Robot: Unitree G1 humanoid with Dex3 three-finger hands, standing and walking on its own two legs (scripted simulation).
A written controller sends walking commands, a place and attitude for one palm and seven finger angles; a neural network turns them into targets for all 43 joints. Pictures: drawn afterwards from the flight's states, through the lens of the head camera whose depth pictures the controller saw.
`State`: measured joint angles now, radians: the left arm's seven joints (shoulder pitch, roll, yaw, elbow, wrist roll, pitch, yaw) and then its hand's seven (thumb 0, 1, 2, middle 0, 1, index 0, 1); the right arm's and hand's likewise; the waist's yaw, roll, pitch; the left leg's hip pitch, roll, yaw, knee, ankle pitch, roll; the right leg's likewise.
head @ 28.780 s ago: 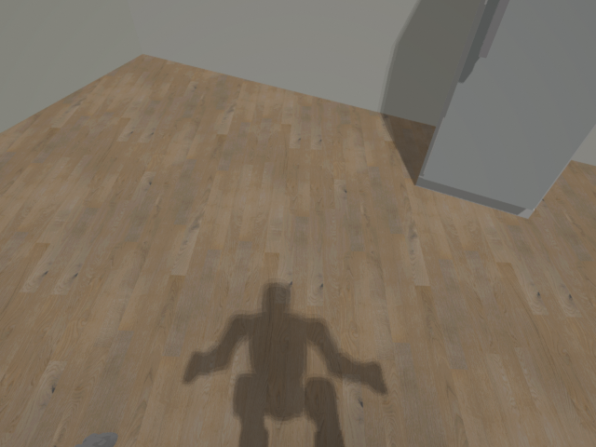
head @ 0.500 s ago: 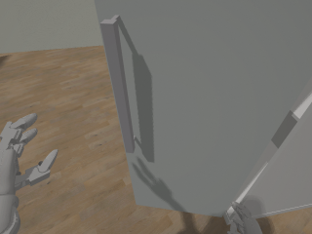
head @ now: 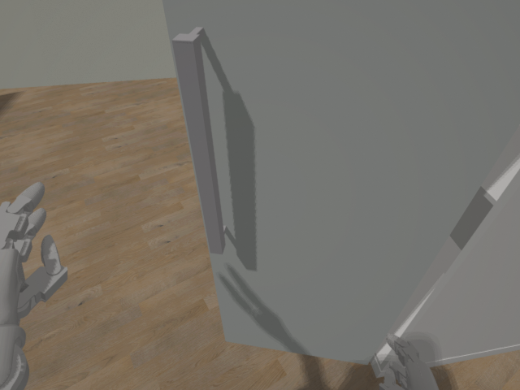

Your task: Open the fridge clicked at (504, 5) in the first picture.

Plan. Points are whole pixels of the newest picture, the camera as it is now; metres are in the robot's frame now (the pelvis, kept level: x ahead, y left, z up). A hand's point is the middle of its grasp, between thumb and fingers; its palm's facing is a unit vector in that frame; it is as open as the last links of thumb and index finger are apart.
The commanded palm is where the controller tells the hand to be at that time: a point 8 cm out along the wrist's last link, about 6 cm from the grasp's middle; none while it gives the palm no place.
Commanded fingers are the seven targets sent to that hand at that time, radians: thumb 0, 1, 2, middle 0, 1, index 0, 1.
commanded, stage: step back with the hand held close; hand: left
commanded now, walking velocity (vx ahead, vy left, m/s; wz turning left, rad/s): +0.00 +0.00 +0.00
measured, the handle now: (210, 163) +0.42 +0.16 +0.15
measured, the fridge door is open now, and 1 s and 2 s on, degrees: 71 71 71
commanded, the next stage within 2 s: stop stepping back and stand still in 1.28 s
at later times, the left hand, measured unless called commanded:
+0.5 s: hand (40, 289) +0.16 +0.28 +0.16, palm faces +0.38 -0.78 -0.50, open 7.4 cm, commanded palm +0.10 +0.32 +0.17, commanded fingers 0.00 0.90 0.90 -0.20 -0.30 -0.20 -0.30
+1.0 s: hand out of the picture +0.07 +0.29 +0.16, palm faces +0.48 -0.75 -0.45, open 7.4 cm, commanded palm +0.01 +0.33 +0.17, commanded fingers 0.00 0.90 0.90 -0.20 -0.30 -0.20 -0.30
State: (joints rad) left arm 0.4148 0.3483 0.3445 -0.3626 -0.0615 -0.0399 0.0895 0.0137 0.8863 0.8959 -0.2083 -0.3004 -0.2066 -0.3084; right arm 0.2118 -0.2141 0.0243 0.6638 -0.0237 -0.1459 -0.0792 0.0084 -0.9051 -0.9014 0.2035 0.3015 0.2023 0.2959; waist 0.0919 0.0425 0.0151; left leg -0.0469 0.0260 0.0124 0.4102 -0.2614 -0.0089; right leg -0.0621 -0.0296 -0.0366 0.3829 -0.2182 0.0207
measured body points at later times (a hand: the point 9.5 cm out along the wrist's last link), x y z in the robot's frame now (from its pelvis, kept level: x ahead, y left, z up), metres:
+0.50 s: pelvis -0.05 +0.02 -0.01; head -0.04 +0.03 +0.44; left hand +0.13 +0.32 +0.18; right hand +0.13 -0.22 -0.08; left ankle -0.02 +0.12 -0.74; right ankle +0.00 -0.13 -0.74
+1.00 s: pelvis -0.12 +0.02 -0.02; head -0.10 +0.04 +0.43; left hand +0.04 +0.33 +0.19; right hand +0.06 -0.21 -0.10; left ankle -0.04 +0.12 -0.74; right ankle -0.06 -0.12 -0.74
